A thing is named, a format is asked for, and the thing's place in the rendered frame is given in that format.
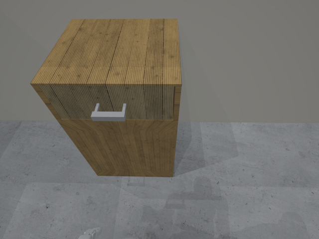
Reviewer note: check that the cabinet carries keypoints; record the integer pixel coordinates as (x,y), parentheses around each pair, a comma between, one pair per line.
(118,52)

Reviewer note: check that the drawer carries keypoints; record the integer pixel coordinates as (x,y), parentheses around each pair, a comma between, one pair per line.
(143,102)

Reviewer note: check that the robot left hand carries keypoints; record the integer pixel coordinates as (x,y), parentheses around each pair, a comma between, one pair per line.
(91,233)

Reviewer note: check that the handle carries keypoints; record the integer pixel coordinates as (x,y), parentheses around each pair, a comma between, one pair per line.
(108,116)

